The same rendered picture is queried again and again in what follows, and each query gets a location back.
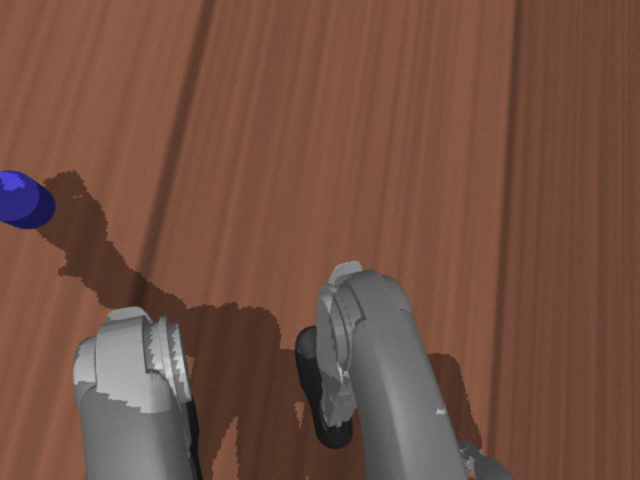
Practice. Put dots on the right robot foot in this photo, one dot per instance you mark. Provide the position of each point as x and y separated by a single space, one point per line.
311 383

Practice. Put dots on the left robot foot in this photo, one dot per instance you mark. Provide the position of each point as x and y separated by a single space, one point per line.
194 430

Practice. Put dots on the tin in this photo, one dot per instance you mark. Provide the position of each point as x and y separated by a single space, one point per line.
24 203

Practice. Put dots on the right robot hand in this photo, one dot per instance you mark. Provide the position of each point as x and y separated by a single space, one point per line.
484 468

